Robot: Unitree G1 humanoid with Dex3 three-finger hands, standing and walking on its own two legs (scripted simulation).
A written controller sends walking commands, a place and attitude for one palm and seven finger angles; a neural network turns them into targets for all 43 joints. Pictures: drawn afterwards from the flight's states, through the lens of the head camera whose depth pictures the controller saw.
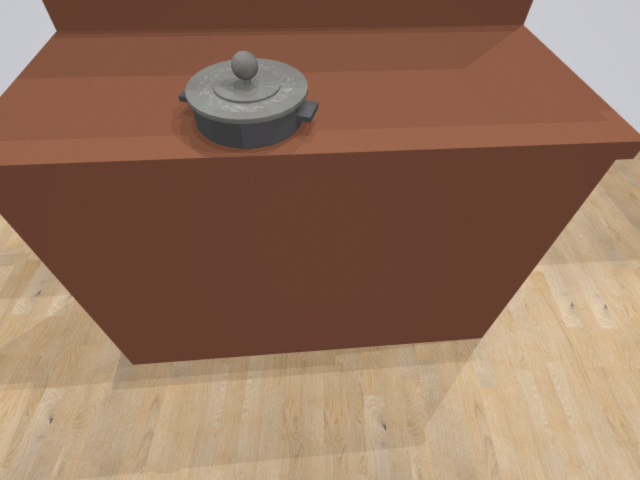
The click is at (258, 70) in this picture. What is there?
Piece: lid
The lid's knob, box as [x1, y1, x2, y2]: [231, 51, 257, 79]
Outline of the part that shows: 239,51 233,56 231,60 232,70 238,77 242,79 251,78 257,70 256,59 251,53 247,51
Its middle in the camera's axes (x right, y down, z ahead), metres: -0.13 -0.29 +0.64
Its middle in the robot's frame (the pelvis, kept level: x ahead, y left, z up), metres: +0.70 +0.17 +0.17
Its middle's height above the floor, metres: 0.94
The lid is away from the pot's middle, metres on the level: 0.00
